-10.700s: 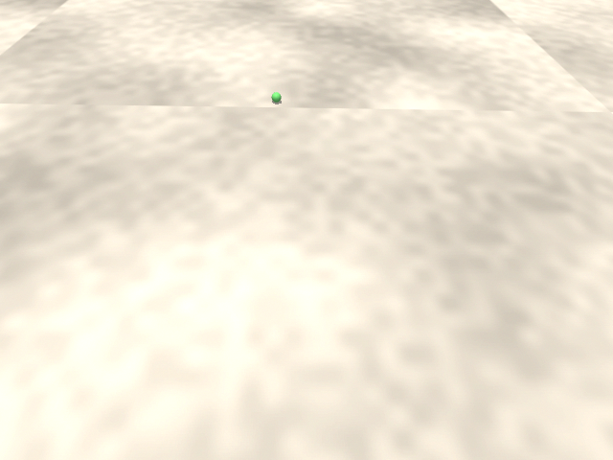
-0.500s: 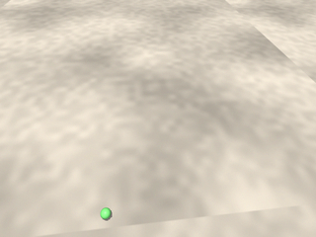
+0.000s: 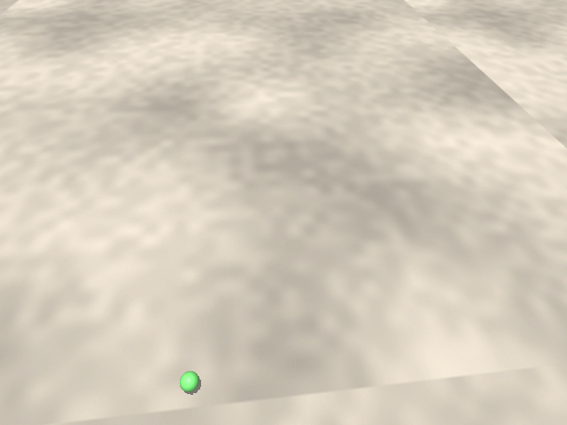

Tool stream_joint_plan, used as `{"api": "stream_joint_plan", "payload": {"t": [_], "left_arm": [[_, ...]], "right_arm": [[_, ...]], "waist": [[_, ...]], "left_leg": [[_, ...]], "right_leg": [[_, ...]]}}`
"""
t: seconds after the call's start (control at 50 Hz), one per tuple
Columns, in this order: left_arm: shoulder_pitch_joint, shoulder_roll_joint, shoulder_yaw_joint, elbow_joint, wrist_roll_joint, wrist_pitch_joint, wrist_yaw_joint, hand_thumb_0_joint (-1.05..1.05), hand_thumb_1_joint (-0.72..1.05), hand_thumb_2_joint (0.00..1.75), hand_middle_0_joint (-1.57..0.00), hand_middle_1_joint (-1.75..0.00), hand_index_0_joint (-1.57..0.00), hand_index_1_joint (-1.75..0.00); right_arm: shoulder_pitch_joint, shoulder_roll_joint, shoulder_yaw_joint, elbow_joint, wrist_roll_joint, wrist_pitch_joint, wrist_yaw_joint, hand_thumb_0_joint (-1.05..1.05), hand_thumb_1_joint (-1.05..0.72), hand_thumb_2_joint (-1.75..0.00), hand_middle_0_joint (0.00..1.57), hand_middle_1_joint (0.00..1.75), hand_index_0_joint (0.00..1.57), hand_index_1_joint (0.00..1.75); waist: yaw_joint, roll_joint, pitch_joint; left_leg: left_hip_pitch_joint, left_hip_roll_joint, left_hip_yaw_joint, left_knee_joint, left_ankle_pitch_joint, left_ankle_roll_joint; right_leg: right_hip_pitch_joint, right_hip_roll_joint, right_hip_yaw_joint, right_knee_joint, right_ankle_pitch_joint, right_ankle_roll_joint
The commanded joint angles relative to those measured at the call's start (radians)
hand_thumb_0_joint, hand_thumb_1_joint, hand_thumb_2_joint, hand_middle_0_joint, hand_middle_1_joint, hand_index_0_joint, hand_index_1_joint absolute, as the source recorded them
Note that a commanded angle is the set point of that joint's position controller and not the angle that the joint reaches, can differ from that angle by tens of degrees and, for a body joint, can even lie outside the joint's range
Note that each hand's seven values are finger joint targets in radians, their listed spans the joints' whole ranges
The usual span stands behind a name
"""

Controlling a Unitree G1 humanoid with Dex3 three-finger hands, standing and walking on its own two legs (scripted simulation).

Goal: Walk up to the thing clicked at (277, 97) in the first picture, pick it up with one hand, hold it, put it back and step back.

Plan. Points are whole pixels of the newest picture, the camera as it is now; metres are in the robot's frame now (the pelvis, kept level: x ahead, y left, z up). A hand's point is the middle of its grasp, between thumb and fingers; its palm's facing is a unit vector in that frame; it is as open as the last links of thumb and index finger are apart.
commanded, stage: rise first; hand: left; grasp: from above
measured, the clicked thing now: (189, 381) +0.43 +0.27 -0.75
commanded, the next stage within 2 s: none
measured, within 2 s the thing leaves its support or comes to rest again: neither
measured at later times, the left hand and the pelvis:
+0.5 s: hand out of the picture +0.13 +0.27 -0.21, palm faces -0.10 -0.90 -0.42, open 13.6 cm; pelvis -0.02 +0.01 -0.06, yaw +0 degrees
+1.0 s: hand out of the picture +0.14 +0.29 -0.31, palm faces -0.33 -0.74 -0.58, open 14.1 cm; pelvis -0.04 +0.01 -0.16, yaw +0 degrees
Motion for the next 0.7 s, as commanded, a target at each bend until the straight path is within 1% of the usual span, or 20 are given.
{"api": "stream_joint_plan", "payload": {"t": [0.0, 0.02, 0.04, 0.06, 0.08, 0.1, 0.12, 0.14, 0.18, 0.22, 0.24, 0.26, 0.28, 0.32, 0.38, 0.44, 0.48, 0.52, 0.56, 0.68], "left_arm": [[-0.309, 0.175, 0.114, -0.114, -0.008, -0.055, 0.027, 0.00, 0.58, 0.95, -0.22, -0.57, -0.19, -0.61], [-0.232, 0.193, 0.135, -0.074, 0.006, -0.040, 0.012, 0.00, 0.50, 0.92, -0.21, -0.65, -0.19, -0.67], [-0.307, 0.227, 0.143, -0.121, 0.031, -0.042, 0.000, 0.00, 0.43, 0.91, -0.18, -0.72, -0.18, -0.73], [-0.302, 0.281, 0.183, -0.132, 0.052, -0.045, -0.007, 0.00, 0.35, 0.90, -0.18, -0.80, -0.18, -0.80], [-0.245, 0.267, 0.190, -0.098, 0.079, -0.038, -0.022, 0.00, 0.27, 0.89, -0.15, -0.86, -0.17, -0.84], [-0.151, 0.230, 0.186, -0.039, 0.116, -0.024, -0.036, 0.00, 0.19, 0.88, -0.14, -0.93, -0.16, -0.90], [-0.116, 0.239, 0.205, -0.069, 0.141, -0.018, -0.042, 0.00, 0.11, 0.89, -0.13, -0.97, -0.16, -0.94], [-0.061, 0.227, 0.215, -0.085, 0.150, -0.006, -0.042, 0.00, 0.03, 0.89, -0.12, -1.01, -0.15, -0.97], [-0.087, 0.200, 0.203, -0.177, 0.161, 0.022, -0.028, 0.00, -0.13, 0.90, -0.09, -1.05, -0.12, -1.01], [-0.102, 0.159, 0.175, -0.212, 0.171, 0.064, -0.013, 0.00, -0.29, 0.93, -0.09, -1.05, -0.11, -1.03], [-0.135, 0.173, 0.175, -0.272, 0.179, 0.076, -0.005, 0.00, -0.37, 0.95, -0.10, -1.03, -0.11, -1.03], [-0.081, 0.173, 0.189, -0.278, 0.177, 0.092, 0.002, 0.00, -0.45, 0.96, -0.10, -1.03, -0.11, -1.03], [-0.086, 0.162, 0.178, -0.300, 0.181, 0.104, 0.005, 0.00, -0.52, 0.98, -0.09, -1.04, -0.09, -1.05], [-0.090, 0.123, 0.146, -0.322, 0.183, 0.117, 0.005, 0.00, -0.57, 0.99, -0.08, -1.05, -0.08, -1.06], [-0.124, 0.154, 0.185, -0.417, 0.207, 0.097, 0.012, 0.00, -0.58, 1.01, -0.07, -1.05, -0.06, -1.06], [-0.041, 0.132, 0.184, -0.503, 0.226, 0.086, 0.017, 0.00, -0.61, 1.03, -0.06, -1.05, -0.04, -1.07], [-0.010, 0.158, 0.202, -0.585, 0.245, 0.087, 0.022, 0.00, -0.60, 1.04, -0.06, -1.05, -0.04, -1.07], [0.050, 0.150, 0.190, -0.634, 0.268, 0.105, 0.024, 0.00, -0.60, 1.04, -0.06, -1.05, -0.03, -1.07], [0.076, 0.149, 0.188, -0.695, 0.270, 0.131, 0.027, 0.00, -0.61, 1.03, -0.07, -1.06, -0.05, -1.08], [0.143, 0.129, 0.177, -0.739, 0.287, 0.191, 0.028, 0.00, -0.58, 0.99, -0.07, -1.05, -0.07, -1.06]], "right_arm": [[0.049, -0.105, -0.014, -0.241, 0.055, -0.056, -0.039, 0.00, -0.92, -0.91, 0.20, 0.30, 0.20, 0.30], [0.062, -0.103, -0.029, -0.264, 0.054, -0.047, -0.038, 0.00, -0.90, -0.90, 0.20, 0.30, 0.20, 0.30], [0.066, -0.107, -0.044, -0.291, 0.042, -0.049, -0.040, 0.00, -0.89, -0.90, 0.20, 0.30, 0.20, 0.30], [0.087, -0.107, -0.058, -0.300, 0.040, -0.055, -0.047, 0.00, -0.89, -0.90, 0.20, 0.30, 0.20, 0.30], [0.086, -0.101, -0.065, -0.330, 0.030, -0.060, -0.043, 0.00, -0.90, -0.90, 0.20, 0.30, 0.20, 0.30], [0.113, -0.095, -0.077, -0.335, 0.020, -0.061, -0.037, 0.00, -0.90, -0.90, 0.20, 0.30, 0.20, 0.30], [0.119, -0.093, -0.085, -0.361, 0.018, -0.060, -0.033, 0.00, -0.92, -0.90, 0.20, 0.30, 0.20, 0.30], [0.122, -0.085, -0.089, -0.387, 0.020, -0.059, -0.031, 0.00, -0.92, -0.90, 0.20, 0.30, 0.20, 0.30], [0.108, -0.073, -0.089, -0.429, 0.023, -0.058, -0.028, 0.00, -0.88, -0.89, 0.20, 0.30, 0.20, 0.30], [0.081, -0.069, -0.084, -0.471, 0.028, -0.060, -0.023, 0.00, -0.88, -0.89, 0.20, 0.30, 0.20, 0.30], [0.073, -0.072, -0.088, -0.495, 0.029, -0.062, -0.022, 0.00, -0.88, -0.89, 0.20, 0.30, 0.20, 0.30], [0.069, -0.069, -0.090, -0.511, 0.031, -0.065, -0.021, 0.00, -0.88, -0.89, 0.20, 0.30, 0.20, 0.30], [0.072, -0.066, -0.089, -0.519, 0.030, -0.068, -0.019, 0.00, -0.89, -0.90, 0.20, 0.30, 0.20, 0.30], [0.069, -0.063, -0.087, -0.534, 0.028, -0.084, -0.015, 0.00, -0.89, -0.90, 0.20, 0.30, 0.20, 0.30], [0.091, -0.053, -0.097, -0.549, 0.017, -0.107, -0.014, 0.00, -0.87, -0.89, 0.20, 0.30, 0.20, 0.30], [0.099, -0.045, -0.101, -0.582, 0.012, -0.133, -0.018, 0.00, -0.87, -0.89, 0.20, 0.30, 0.20, 0.30], [0.098, -0.044, -0.102, -0.593, 0.009, -0.142, -0.022, 0.00, -0.85, -0.89, 0.20, 0.30, 0.20, 0.30], [0.100, -0.042, -0.104, -0.603, 0.009, -0.146, -0.026, 0.00, -0.86, -0.89, 0.20, 0.30, 0.20, 0.30], [0.097, -0.042, -0.104, -0.612, 0.010, -0.148, -0.029, 0.00, -0.88, -0.90, 0.20, 0.30, 0.20, 0.30], [0.083, -0.035, -0.100, -0.641, 0.007, -0.165, -0.034, 0.00, -0.90, -0.90, 0.20, 0.30, 0.20, 0.30]], "waist": [[-0.058, -0.069, 0.002], [-0.024, -0.046, -0.004], [-0.028, -0.056, -0.079], [-0.012, -0.038, -0.148], [-0.016, -0.019, -0.183], [0.003, -0.033, -0.218], [0.030, -0.009, -0.289], [0.045, 0.021, -0.315], [0.043, 0.046, -0.309], [0.026, 0.050, -0.238], [0.018, 0.055, -0.250], [0.024, 0.049, -0.249], [0.006, 0.026, -0.240], [-0.006, 0.001, -0.202], [-0.009, 0.017, -0.277], [-0.009, 0.034, -0.339], [0.003, 0.086, -0.376], [-0.001, 0.094, -0.407], [-0.008, 0.079, -0.420], [-0.025, 0.044, -0.396]], "left_leg": [[-0.140, -0.044, 0.031, 0.059, -0.021, 0.044], [-0.170, -0.043, 0.035, 0.088, -0.001, 0.039], [-0.173, -0.045, 0.033, 0.122, 0.016, 0.042], [-0.167, -0.044, 0.026, 0.146, 0.052, 0.040], [-0.197, -0.049, 0.023, 0.183, 0.072, 0.037], [-0.233, -0.050, 0.015, 0.222, 0.102, 0.036], [-0.230, -0.057, 0.015, 0.246, 0.142, 0.032], [-0.229, -0.065, 0.018, 0.259, 0.165, 0.027], [-0.253, -0.063, 0.015, 0.270, 0.146, 0.020], [-0.299, -0.051, 0.004, 0.278, 0.082, 0.015], [-0.302, -0.043, 0.001, 0.292, 0.070, 0.014], [-0.315, -0.039, -0.003, 0.301, 0.055, 0.011], [-0.335, -0.034, -0.007, 0.318, 0.042, 0.014], [-0.401, -0.028, -0.015, 0.361, -0.018, 0.015], [-0.455, -0.028, -0.016, 0.462, -0.042, 0.018], [-0.482, -0.022, -0.024, 0.530, -0.015, 0.016], [-0.489, -0.016, -0.034, 0.557, 0.007, 0.009], [-0.480, -0.011, -0.040, 0.578, 0.051, 0.008], [-0.493, -0.010, -0.042, 0.602, 0.078, 0.013], [-0.586, -0.012, -0.046, 0.675, 0.061, 0.024]], "right_leg": [[-0.160, 0.020, -0.018, 0.014, 0.011, -0.021], [-0.174, 0.021, -0.020, 0.040, 0.011, -0.025], [-0.175, 0.018, -0.015, 0.068, 0.025, -0.025], [-0.167, 0.017, -0.010, 0.100, 0.075, -0.024], [-0.167, 0.014, -0.010, 0.144, 0.101, -0.024], [-0.174, 0.015, -0.013, 0.188, 0.127, -0.027], [-0.150, 0.013, -0.013, 0.218, 0.154, -0.030], [-0.146, 0.014, -0.009, 0.231, 0.170, -0.032], [-0.183, 0.019, -0.013, 0.243, 0.141, -0.032], [-0.263, 0.028, -0.026, 0.252, 0.060, -0.037], [-0.284, 0.031, -0.028, 0.270, 0.045, -0.037], [-0.302, 0.036, -0.033, 0.287, 0.018, -0.037], [-0.331, 0.039, -0.036, 0.300, 0.004, -0.037], [-0.401, 0.041, -0.041, 0.343, -0.051, -0.034], [-0.478, 0.036, -0.033, 0.442, -0.071, -0.031], [-0.541, 0.034, -0.031, 0.526, -0.054, -0.032], [-0.570, 0.032, -0.030, 0.572, -0.044, -0.034], [-0.583, 0.032, -0.028, 0.594, -0.020, -0.035], [-0.585, 0.032, -0.026, 0.601, 0.004, -0.031], [-0.634, 0.031, -0.029, 0.649, -0.003, -0.030]]}}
